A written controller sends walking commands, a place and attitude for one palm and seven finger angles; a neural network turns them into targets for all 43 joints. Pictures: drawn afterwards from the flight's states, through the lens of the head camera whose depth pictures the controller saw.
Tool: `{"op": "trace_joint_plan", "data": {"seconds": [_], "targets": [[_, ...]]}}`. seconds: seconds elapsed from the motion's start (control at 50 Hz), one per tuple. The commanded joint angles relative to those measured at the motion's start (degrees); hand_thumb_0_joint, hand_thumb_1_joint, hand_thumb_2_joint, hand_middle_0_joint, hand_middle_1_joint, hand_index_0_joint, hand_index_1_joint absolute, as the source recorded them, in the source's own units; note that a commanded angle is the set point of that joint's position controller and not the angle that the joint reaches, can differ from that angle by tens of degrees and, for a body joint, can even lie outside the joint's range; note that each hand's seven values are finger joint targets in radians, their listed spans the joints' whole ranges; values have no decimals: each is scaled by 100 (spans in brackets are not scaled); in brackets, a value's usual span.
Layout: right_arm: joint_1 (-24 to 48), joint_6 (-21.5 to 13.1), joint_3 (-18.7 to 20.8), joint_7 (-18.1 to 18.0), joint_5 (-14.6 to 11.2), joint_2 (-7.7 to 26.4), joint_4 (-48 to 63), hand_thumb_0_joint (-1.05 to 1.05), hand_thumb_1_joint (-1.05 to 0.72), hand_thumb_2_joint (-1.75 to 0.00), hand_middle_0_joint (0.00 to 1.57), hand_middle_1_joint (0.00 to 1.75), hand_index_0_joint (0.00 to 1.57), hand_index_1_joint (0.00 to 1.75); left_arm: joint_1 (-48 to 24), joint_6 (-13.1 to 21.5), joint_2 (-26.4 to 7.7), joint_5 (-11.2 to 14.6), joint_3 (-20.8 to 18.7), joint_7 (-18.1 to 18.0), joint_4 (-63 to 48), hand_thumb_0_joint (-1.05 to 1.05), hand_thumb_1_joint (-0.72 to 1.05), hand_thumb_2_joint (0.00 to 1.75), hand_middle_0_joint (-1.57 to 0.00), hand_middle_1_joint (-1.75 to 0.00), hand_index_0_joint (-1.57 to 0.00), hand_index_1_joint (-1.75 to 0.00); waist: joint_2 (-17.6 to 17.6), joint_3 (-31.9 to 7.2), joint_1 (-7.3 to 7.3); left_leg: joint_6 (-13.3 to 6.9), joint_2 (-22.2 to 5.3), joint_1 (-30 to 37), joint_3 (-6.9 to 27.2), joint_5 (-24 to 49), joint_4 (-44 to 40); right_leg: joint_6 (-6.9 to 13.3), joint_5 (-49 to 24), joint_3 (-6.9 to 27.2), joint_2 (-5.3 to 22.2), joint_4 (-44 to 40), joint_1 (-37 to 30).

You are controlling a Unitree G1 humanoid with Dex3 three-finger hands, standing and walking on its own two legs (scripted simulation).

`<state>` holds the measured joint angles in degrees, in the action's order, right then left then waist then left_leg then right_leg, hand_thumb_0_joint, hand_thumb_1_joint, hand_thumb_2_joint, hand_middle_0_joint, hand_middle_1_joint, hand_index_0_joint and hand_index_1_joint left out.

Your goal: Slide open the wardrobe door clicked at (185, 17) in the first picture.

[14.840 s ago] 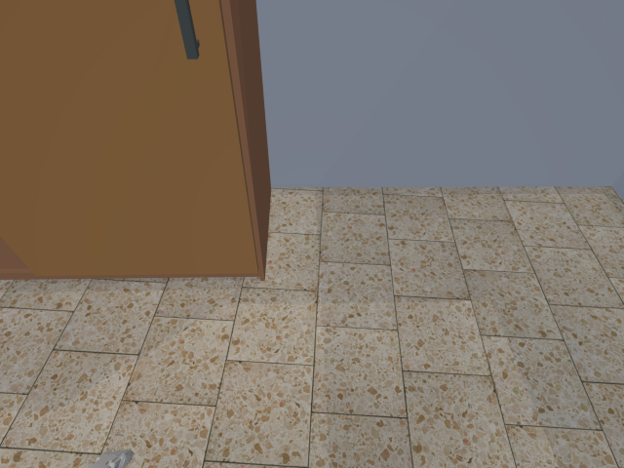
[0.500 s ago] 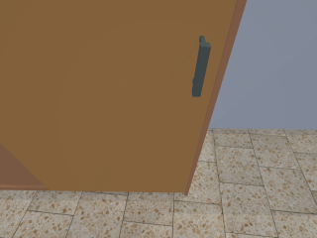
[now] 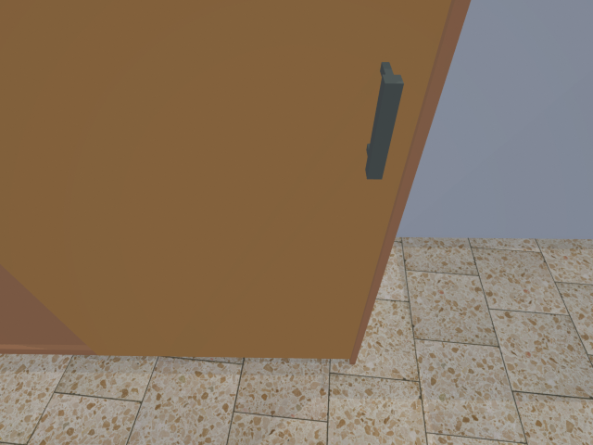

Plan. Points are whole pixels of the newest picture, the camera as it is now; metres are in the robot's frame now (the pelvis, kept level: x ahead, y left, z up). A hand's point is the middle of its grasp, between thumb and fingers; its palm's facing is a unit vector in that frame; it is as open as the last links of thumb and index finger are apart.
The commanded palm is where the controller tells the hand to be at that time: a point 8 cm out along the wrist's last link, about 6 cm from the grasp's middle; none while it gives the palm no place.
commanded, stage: raise the hand with hooked fingers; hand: right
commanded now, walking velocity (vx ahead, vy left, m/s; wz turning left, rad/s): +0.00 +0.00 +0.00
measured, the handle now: (379, 123) +0.48 -0.08 +0.20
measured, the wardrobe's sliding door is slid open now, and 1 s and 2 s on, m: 0.00 0.00 0.00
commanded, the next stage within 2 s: none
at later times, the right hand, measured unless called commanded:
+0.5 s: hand out of the picture +0.14 -0.21 +0.03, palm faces +0.28 +0.95 -0.12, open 9.5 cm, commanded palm +0.14 -0.24 +0.04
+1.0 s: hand (539, 345) +0.22 -0.24 +0.10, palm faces +0.03 +1.00 -0.07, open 12.5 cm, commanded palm +0.19 -0.29 +0.13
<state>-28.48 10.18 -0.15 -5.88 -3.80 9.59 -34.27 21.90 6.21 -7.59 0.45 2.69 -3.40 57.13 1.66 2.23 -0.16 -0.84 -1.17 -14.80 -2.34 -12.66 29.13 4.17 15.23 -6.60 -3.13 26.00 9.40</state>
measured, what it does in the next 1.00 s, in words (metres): stands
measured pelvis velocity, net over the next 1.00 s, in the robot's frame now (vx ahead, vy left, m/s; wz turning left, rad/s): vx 0.02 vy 0.01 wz -0.06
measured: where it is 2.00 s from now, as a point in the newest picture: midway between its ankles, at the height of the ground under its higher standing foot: outside the picture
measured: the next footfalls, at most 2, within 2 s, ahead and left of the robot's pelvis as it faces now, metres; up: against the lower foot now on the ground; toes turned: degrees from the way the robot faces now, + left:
none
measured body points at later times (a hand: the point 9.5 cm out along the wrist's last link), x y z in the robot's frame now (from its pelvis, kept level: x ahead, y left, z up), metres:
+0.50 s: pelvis +0.01 +0.04 -0.04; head +0.03 +0.02 +0.41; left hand +0.27 +0.25 -0.06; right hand +0.12 -0.26 +0.04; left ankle +0.04 +0.11 -0.74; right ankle -0.01 -0.06 -0.74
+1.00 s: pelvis +0.02 +0.01 -0.01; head +0.02 +0.01 +0.44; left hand +0.20 +0.26 -0.08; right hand +0.22 -0.30 +0.11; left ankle +0.04 +0.11 -0.74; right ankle -0.01 -0.06 -0.74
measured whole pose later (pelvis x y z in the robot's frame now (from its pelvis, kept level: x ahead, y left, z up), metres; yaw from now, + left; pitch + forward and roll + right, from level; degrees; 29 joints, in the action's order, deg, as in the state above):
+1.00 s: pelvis +0.02 +0.01 -0.01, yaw -4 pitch +2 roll +2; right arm -15.7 -2.2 20.5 24.6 -22.1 21.1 5.0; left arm 16.5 17.3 -18.5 4.5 0.9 -5.3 35.1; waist -3.0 -3.0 1.4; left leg -1.3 0.5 -19.9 -5.9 -17.4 35.3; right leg 3.7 22.1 -2.1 -1.3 38.7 18.7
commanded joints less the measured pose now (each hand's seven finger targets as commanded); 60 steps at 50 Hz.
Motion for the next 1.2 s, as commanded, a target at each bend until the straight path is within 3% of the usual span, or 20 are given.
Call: {"op": "trace_joint_plan", "data": {"seconds": [0.0, 0.04, 0.08, 0.12, 0.14, 0.22, 0.3, 0.36, 0.44, 0.5, 0.54, 0.58, 0.64, 0.7, 0.74, 0.84, 0.94, 1.04, 1.1, 1.18], "targets": [[793, -941, -682, -418, -528, -497, 3962, 0, -78, -85, 21, 37, 21, 37, -664, 1336, -1051, 385, -248, -54, -1653, 0, 90, 90, -20, -30, -20, -30, -1000, -431, -222, -59, 30, -646, -215, -543, 465, -579, 928, 1350, 667, -953, 701], [961, -1357, -804, -267, -603, -381, 5086, 0, -74, -83, 21, 40, 21, 40, -823, 1627, -1265, 392, -317, -149, -2126, 0, 90, 90, -20, -30, -20, -30, -621, -340, -266, -32, 9, -471, -146, -615, 90, -475, 1126, 1247, 596, -479, 838], [787, -1724, -598, -124, -567, -262, 4626, 0, -69, -81, 22, 43, 22, 43, -874, 1729, -1404, 200, -411, -135, -2246, 0, 90, 90, -20, -30, -20, -30, 947, 83, -409, -32, 53, -888, -109, -1193, -97, -394, 1021, 1258, 464, 8, 1262], [-394, -2211, -283, 358, -650, -462, 3255, 0, -64, -79, 22, 47, 22, 47, -980, 1616, -1419, 143, -580, -20, -2479, 0, 90, 90, -20, -30, -20, -30, 2415, 524, -120, 6, 73, -1378, -224, -1820, 28, -402, 829, 1047, 411, 516, 1977], [-1294, -2495, 132, 742, -763, -221, 2699, 0, -62, -78, 22, 48, 22, 48, -1013, 1504, -1435, 177, -677, 106, -2579, 0, 90, 90, -20, -30, -20, -30, 2222, 506, 169, -58, 61, -1307, -157, -1676, 92, -468, 538, 882, 337, 690, 2166], [-1595, -3431, 1520, 2070, -922, 1010, 2844, 0, -53, -74, 23, 54, 23, 54, -1807, 1013, -1513, 84, -840, 364, -3477, 0, 90, 90, -20, -30, -20, -30, 917, -209, 389, -163, -15, -586, 88, -436, 700, -545, 60, 410, 55, 1315, 2353], [-833, -3329, 1847, 1977, -1029, 1367, 5118, 0, -43, -70, 23, 60, 23, 60, -1796, 549, -1170, 127, -705, 330, -3953, 0, 90, 90, -20, -30, -20, -30, -1424, -1255, 627, -275, 24, -279, 99, 810, 1327, -465, -846, 335, 105, 1374, 1986], [100, -3883, 2125, 1681, -1318, 1568, 6703, 0, -36, -67, 24, 64, 24, 64, -1300, 625, -1048, 80, -684, 247, -3891, 0, 90, 90, -20, -30, -20, -30, -1730, -2086, 305, -174, 135, -442, 214, 1286, 1334, -359, -1364, 582, 246, 1666, 1447], [1109, -4462, 1018, 2094, -1522, 846, 6377, 0, -27, -63, 25, 70, 25, 70, -1117, 951, -1272, 147, -505, 143, -3444, 0, 90, 90, -20, -30, -20, -30, -953, -1250, -550, -21, 170, -1388, 286, 730, 1057, -243, -717, 873, 326, 2020, 1497], [1362, -4136, 890, 2552, -1531, 960, 5315, 0, -20, -60, 25, 75, 25, 75, -1072, 1152, -1467, 257, -510, -14, -3189, 0, 90, 90, -20, -30, -20, -30, 2, -722, -694, 80, 102, -1577, 454, -500, 610, -192, 189, 946, 342, 2029, 2002], [1244, -3598, 1177, 2826, -1465, 1304, 4340, 0, -15, -58, 25, 78, 25, 78, -1104, 1122, -1556, 298, -501, -95, -3118, 0, 90, 90, -20, -30, -20, -30, 403, -420, -530, 96, 4, -1486, 705, -1090, 291, -185, 424, 895, 318, 1993, 2375], [1360, -3091, 1708, 3037, -1430, 1904, 4311, 0, -11, -56, 26, 81, 26, 81, -1246, 1055, -1578, 348, -497, -144, -3248, 0, 90, 90, -20, -30, -20, -30, 300, -1113, -234, 143, -195, -864, 880, -1203, 210, -186, 311, 827, 293, 1825, 2325], [1104, -2271, 2846, 3230, -1676, 2839, 4214, 0, -4, -53, 26, 86, 26, 86, -1496, 948, -1497, 349, -400, -158, -3478, 0, 90, 90, -20, -30, -20, -30, -37, -2083, 265, 231, -423, 428, 998, 17, 358, -214, -396, 914, 306, 1583, 2027], [1025, -2251, 3487, 2969, -2264, 2732, 5281, 0, 3, -50, 27, 90, 27, 90, -1625, 1053, -1181, 333, -235, -138, -3646, 0, 90, 90, -20, -30, -20, -30, -288, -2472, 489, 218, -318, 995, 589, 1704, 551, -283, -1058, 932, 329, 1330, 1636], [894, -2389, 3618, 2753, -2511, 2553, 5498, 0, 8, -48, 27, 93, 27, 93, -1567, 1237, -1148, 311, -216, -106, -3564, 0, 90, 90, -20, -30, -20, -30, -100, -2264, 499, 205, -255, 1057, 474, 2249, 558, -337, -1199, 971, 357, 1235, 1628], [1128, -2080, 2446, 2953, -2223, 1652, 4808, 0, 20, -43, 28, 100, 28, 100, -1358, 1494, -1425, 387, -303, -76, -3307, 0, 90, 90, -20, -30, -20, -30, -552, -1092, 210, 176, -77, -30, 176, 1559, 357, -310, -1183, 886, 386, 897, 1119], [2245, -1354, 2550, 3130, -1868, 2482, 5039, 0, 31, -38, 29, 108, 29, 108, -1308, 1558, -1622, 437, -364, -248, -3290, 0, 90, 90, -20, -30, -20, -30, -384, -927, 175, 52, 39, -151, 42, 323, 10, -189, -694, 1003, 422, 501, 775], [3313, -1723, 3443, 2701, -1880, 3319, 6163, 0, 43, -33, 29, 115, 29, 115, -1379, 1591, -1438, 310, -205, -297, -3231, 0, 90, 90, -20, -30, -20, -30, -830, -1613, 344, -95, 134, 351, -213, 640, 8, -365, -1379, 1202, 464, 148, -21], [3433, -1618, 3337, 2717, -1963, 2988, 5417, 0, 50, -30, 30, 120, 30, 120, -1453, 1543, -1379, 345, -133, -274, -3108, 0, 90, 90, -20, -30, -20, -30, -1146, -1118, 324, -117, 151, 196, -289, 650, -78, -514, -1379, 1287, 496, -51, -110], [3702, -628, 2894, 3088, -1855, 2777, 4076, 0, 50, -30, 30, 120, 30, 120, -1440, 1285, -1492, 463, -94, -258, -3056, 0, 90, 90, -20, -30, -20, -30, -947, -295, 231, -128, 106, -31, -243, 456, -277, -535, -820, 1306, 497, -274, 214]]}}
